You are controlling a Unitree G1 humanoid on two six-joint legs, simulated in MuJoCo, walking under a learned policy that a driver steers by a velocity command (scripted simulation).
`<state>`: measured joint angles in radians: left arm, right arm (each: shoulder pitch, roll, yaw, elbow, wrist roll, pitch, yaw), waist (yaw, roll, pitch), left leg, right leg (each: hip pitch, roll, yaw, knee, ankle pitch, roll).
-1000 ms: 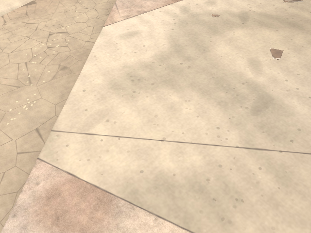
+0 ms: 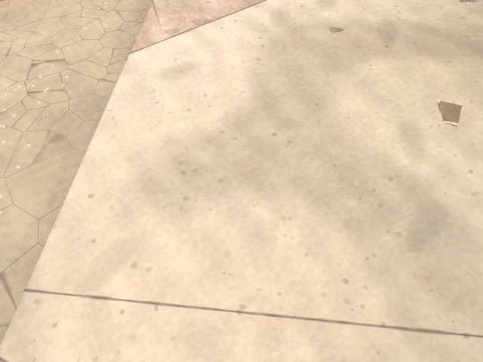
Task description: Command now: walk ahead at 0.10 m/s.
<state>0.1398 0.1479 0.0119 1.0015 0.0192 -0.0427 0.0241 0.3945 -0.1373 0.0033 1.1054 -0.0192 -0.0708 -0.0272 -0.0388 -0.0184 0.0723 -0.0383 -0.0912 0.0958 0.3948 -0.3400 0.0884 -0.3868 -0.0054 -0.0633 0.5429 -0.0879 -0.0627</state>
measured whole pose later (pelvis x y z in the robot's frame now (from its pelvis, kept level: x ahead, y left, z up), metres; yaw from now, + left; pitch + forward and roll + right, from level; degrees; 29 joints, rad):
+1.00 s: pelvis +0.33 -0.01 -0.01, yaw -10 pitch +1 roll -1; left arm 0.11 0.21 0.07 0.92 0.03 -0.05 -0.02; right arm 0.41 -0.17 -0.04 1.03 -0.01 -0.10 -0.01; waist -0.02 0.00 0.07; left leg -0.22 0.04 0.05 1.19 -0.39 0.04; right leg -0.41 0.11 -0.12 0.58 -0.20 -0.15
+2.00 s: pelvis +0.82 -0.19 -0.01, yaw -45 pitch +2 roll +1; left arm 0.02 0.24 0.04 0.68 0.05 -0.01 -0.07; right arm 0.42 -0.25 -0.05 0.89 -0.02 -0.06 -0.01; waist -0.06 -0.01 0.05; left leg 0.05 0.09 0.30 0.46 -0.47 -0.04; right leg -0.48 0.02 -0.10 0.57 -0.20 -0.15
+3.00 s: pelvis +1.23 -0.55 +0.00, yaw -22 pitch +2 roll +1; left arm 0.06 0.26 0.00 0.70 0.03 -0.04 -0.02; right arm 0.42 -0.29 -0.07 0.83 -0.01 -0.04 0.00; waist -0.09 -0.03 0.03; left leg -0.01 -0.15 -0.18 0.33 -0.33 0.11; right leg -0.62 -0.06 0.04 0.65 -0.06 0.04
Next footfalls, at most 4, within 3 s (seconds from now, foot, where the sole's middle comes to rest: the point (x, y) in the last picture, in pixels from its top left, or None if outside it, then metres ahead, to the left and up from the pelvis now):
0.44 left None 0.12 0.11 -0.77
0.92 right None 0.44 -0.07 -0.77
1.46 left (247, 254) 0.80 -0.01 -0.77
2.00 right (349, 230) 0.87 -0.34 -0.77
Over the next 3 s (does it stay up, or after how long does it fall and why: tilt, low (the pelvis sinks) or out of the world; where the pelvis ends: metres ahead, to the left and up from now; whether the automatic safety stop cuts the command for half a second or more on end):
stays up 1.23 -0.55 0.00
